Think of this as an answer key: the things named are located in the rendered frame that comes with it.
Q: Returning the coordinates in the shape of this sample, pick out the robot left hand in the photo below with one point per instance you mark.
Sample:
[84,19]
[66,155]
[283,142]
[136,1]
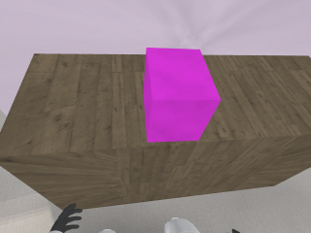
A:
[63,219]

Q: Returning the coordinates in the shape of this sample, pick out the carton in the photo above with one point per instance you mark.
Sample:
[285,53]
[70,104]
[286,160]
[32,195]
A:
[179,93]

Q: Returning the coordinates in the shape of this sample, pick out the right robot thigh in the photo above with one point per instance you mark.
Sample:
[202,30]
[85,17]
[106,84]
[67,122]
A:
[179,225]

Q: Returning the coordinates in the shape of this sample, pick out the pedestal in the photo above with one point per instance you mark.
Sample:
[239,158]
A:
[76,132]

